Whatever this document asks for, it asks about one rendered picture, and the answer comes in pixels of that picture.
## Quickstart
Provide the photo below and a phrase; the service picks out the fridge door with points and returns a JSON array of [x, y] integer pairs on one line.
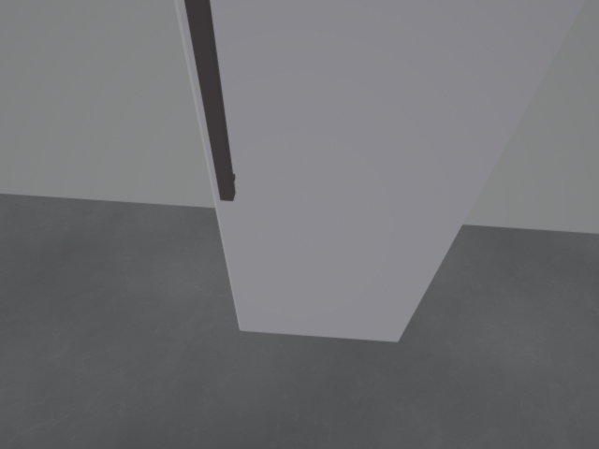
[[361, 133]]

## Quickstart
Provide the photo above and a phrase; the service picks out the handle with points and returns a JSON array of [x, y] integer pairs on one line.
[[199, 17]]

